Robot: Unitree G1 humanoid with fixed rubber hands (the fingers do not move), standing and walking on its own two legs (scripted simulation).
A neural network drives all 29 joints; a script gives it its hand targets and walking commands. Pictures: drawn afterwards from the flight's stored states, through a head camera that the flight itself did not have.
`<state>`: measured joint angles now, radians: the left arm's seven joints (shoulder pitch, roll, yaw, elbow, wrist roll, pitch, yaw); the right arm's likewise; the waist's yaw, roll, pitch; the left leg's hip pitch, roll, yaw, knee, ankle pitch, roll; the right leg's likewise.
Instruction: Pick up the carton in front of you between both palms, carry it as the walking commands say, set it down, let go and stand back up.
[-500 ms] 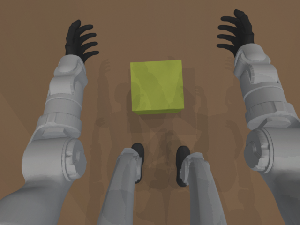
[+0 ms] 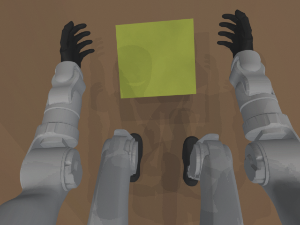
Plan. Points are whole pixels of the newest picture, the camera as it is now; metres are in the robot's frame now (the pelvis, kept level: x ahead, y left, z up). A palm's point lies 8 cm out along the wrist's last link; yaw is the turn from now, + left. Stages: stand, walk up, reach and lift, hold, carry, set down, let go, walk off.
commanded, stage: reach and lift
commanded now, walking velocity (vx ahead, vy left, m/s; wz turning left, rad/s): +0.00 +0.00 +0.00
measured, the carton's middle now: (156, 66) +0.49 +0.03 -0.36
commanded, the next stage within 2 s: none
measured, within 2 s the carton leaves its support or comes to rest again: leaves its support in 1.28 s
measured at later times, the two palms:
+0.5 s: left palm (99, 66) +0.48 +0.21 -0.30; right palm (217, 58) +0.51 -0.15 -0.30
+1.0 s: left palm (107, 63) +0.49 +0.18 -0.29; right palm (207, 56) +0.52 -0.12 -0.29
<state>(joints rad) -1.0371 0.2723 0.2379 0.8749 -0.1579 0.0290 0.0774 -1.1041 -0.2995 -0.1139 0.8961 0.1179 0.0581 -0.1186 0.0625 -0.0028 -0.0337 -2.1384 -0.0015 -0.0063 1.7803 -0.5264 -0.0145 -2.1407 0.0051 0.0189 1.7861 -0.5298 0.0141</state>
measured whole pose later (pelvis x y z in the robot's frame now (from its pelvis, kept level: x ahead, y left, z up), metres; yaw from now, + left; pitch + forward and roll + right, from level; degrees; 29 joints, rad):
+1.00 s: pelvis -0.03 +0.00 -0.11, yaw +0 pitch +38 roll +0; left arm -1.41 0.29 0.06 1.14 -0.27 -0.01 0.16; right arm -1.47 -0.30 0.02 1.17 0.24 0.00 -0.16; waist 0.05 0.00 0.34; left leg -2.29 -0.01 -0.01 2.16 -0.53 -0.02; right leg -2.29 0.01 0.02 2.16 -0.54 0.02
